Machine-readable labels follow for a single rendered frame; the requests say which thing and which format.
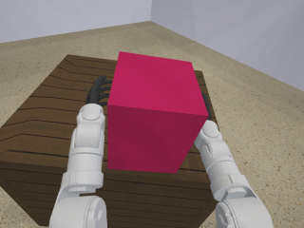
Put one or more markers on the robot left upper arm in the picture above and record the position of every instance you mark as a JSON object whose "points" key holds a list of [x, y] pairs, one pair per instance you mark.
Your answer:
{"points": [[79, 212]]}

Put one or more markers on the pedestal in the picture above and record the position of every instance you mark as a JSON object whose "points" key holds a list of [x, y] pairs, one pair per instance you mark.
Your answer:
{"points": [[34, 152]]}

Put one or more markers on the right robot hand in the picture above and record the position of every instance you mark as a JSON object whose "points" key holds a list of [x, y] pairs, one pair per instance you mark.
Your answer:
{"points": [[207, 105]]}

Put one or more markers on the robot right forearm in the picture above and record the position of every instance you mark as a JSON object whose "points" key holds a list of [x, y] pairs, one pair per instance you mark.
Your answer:
{"points": [[226, 180]]}

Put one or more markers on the robot left forearm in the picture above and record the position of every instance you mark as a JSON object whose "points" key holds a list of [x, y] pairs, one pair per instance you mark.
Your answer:
{"points": [[85, 158]]}

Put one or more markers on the carton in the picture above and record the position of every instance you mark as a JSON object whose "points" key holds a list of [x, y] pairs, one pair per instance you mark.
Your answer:
{"points": [[155, 111]]}

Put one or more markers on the robot right upper arm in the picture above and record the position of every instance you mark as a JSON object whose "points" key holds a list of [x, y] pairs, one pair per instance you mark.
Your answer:
{"points": [[246, 212]]}

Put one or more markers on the left robot hand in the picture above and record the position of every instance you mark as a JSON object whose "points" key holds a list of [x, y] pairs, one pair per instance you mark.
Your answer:
{"points": [[94, 96]]}

